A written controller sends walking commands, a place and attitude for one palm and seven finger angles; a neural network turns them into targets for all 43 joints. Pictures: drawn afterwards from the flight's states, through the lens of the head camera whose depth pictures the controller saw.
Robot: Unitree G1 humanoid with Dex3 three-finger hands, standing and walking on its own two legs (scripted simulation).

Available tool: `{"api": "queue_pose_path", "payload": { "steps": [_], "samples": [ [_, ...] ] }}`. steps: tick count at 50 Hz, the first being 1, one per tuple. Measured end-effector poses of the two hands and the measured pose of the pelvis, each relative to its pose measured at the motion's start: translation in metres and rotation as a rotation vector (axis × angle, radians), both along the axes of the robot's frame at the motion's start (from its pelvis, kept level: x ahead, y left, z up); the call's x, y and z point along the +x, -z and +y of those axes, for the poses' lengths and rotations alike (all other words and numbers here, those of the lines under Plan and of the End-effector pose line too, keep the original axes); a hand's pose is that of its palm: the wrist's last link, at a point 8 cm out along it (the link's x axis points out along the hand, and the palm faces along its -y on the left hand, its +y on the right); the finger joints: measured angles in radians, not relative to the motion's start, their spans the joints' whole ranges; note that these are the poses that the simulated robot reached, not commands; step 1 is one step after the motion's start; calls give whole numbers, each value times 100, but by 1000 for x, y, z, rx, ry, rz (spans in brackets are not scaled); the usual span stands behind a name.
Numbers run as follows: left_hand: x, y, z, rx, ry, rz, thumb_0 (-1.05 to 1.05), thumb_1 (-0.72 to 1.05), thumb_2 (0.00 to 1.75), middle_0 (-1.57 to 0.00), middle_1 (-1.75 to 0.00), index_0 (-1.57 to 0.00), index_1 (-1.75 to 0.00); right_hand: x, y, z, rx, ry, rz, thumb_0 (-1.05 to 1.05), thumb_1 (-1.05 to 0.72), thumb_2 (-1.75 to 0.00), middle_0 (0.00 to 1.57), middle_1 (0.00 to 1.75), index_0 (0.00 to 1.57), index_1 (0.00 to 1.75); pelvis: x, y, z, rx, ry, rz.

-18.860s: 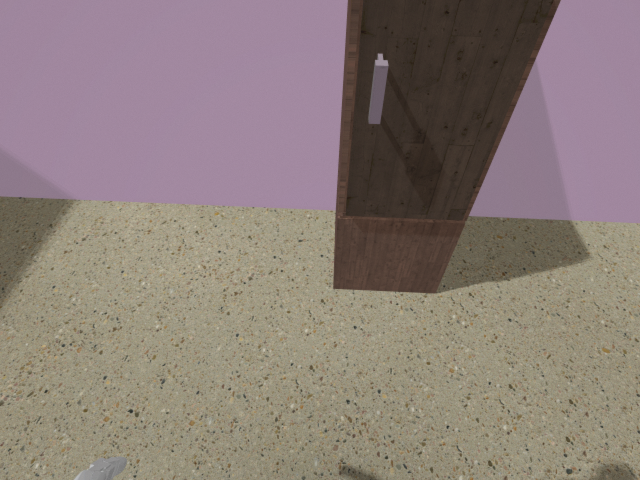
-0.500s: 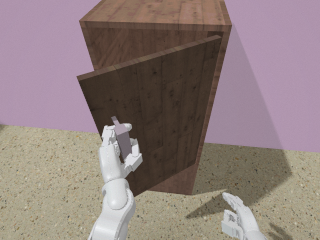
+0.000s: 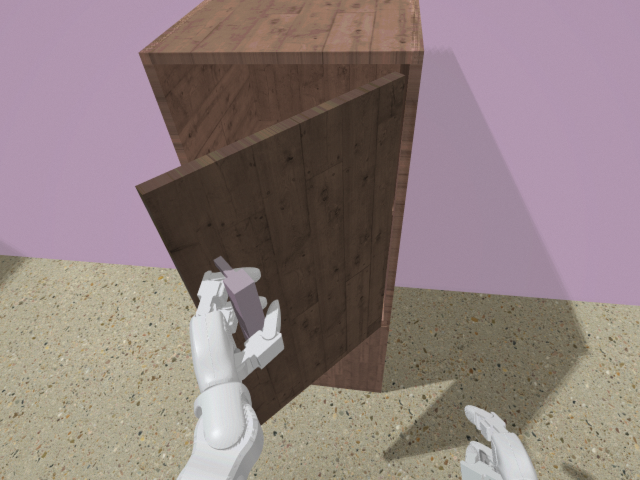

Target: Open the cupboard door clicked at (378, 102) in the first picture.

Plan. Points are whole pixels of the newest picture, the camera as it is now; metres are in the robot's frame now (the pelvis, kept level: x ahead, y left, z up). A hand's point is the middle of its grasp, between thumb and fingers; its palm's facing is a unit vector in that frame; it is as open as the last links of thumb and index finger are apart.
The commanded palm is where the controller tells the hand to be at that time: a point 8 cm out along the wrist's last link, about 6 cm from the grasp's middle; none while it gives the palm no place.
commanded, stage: open thumb and fingers to let go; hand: left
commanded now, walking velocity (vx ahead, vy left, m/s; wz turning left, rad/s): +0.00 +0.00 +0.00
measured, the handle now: (240, 303) +0.31 +0.12 +0.09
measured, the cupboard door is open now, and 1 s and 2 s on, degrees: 48 48 48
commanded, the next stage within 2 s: slide the hand sideways off the handle in 0.62 s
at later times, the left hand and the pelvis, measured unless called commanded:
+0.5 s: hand (266, 329) +0.27 +0.08 +0.10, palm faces +0.30 -0.95 +0.01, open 14.4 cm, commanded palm +0.23 +0.13 +0.09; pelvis -0.01 +0.01 +0.00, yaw -2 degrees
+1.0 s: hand (248, 350) +0.24 +0.09 +0.10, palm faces -0.18 -0.98 +0.02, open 16.2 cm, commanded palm +0.22 +0.14 +0.09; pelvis -0.01 +0.06 +0.00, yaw -3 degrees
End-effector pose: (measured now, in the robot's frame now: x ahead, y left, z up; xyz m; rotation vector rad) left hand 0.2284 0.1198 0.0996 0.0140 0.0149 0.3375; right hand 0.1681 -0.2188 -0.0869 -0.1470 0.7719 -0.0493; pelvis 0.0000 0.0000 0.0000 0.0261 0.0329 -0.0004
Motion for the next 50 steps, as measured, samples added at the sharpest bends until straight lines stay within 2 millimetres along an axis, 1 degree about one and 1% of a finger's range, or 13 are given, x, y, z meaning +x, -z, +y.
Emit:
{"api": "queue_pose_path", "payload": {
  "steps": [5,15,20,28,33,37,39,42,45,47,50],
  "samples": [
    [2,0,-4,-7,-1,-11,2,34,67,-34,-127,-34,-128,-3,-1,-3,3,8,-6,1,-90,-90,20,30,20,30,-4,-1,-4,4,10,0],
    [3,0,-1,-12,16,-15,1,-23,42,-32,-122,-32,-122,-8,-2,1,15,32,-1,1,-90,-90,20,30,20,30,-7,-3,-3,3,33,-1],
    [1,1,0,-17,19,-16,0,-39,35,-30,-111,-31,-112,-10,-2,4,9,37,-1,1,-90,-90,20,30,20,30,-7,-3,2,0,35,-1],
    [3,1,2,-16,56,-20,0,-48,31,-27,-81,-27,-81,-9,-6,14,-6,44,-2,1,-90,-90,20,30,20,30,-8,-3,14,-10,39,-2],
    [2,1,6,-14,90,-21,-1,-50,31,-32,-68,-33,-67,-8,-9,25,-9,43,-12,1,-90,-90,20,30,20,30,-8,-3,24,-18,40,-6],
    [3,2,9,-11,111,-22,-1,-50,31,-36,-61,-36,-60,-6,-11,36,-8,36,-23,1,-90,-90,20,30,20,30,-9,-2,33,-24,41,-7],
    [2,3,13,10,168,-34,-1,-50,31,-36,-57,-34,-56,-6,-12,42,-5,21,-27,1,-90,-90,20,30,20,30,-11,-1,37,-22,40,-11],
    [2,4,23,47,354,-59,-1,-50,31,-32,-49,-26,-49,-9,-12,49,-2,14,-39,1,-90,-90,20,30,20,30,-12,1,44,-21,43,-12],
    [2,4,29,28,493,-62,-1,-50,30,-26,-42,-19,-42,-14,-13,56,8,25,-59,1,-90,-90,20,30,20,30,-13,1,52,-27,47,-15],
    [3,5,30,-8,521,-61,-1,-50,30,-23,-38,-17,-39,-17,-14,60,10,34,-72,1,-90,-90,20,30,20,30,-12,2,57,-30,51,-15],
    [2,5,29,-30,522,-58,-1,-50,30,-19,-35,-17,-36,-21,-15,66,16,40,-83,1,-90,-90,20,30,20,30,-11,2,64,-32,60,-11]
  ]
}}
